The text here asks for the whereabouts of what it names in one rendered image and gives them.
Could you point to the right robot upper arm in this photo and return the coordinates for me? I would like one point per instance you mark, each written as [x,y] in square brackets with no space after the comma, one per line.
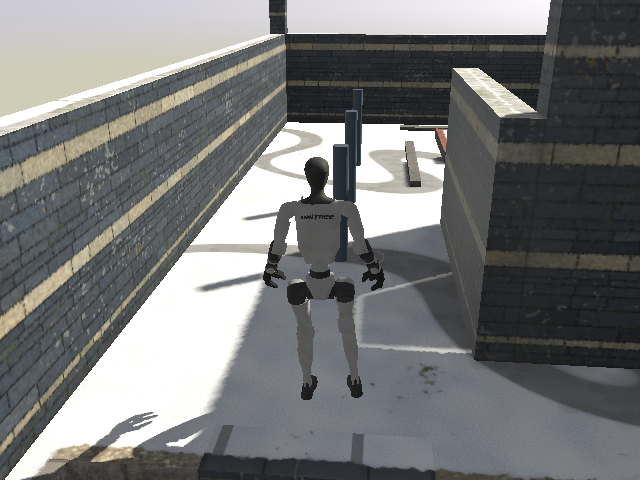
[349,209]

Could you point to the right robot hand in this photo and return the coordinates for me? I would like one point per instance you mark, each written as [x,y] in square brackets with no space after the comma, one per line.
[379,277]

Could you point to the right robot foot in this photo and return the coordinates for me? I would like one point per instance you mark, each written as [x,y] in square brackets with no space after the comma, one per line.
[356,389]

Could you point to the left robot upper arm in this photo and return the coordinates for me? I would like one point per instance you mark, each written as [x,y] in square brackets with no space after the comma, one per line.
[286,211]

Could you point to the left robot forearm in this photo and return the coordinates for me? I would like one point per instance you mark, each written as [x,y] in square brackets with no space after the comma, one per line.
[272,261]

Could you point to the left robot hand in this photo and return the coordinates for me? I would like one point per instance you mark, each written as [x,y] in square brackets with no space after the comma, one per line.
[277,274]

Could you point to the right robot forearm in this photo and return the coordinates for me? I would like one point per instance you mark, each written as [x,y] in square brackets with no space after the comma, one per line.
[370,260]

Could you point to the right robot thigh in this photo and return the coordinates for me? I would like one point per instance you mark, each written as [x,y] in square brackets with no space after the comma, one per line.
[344,291]

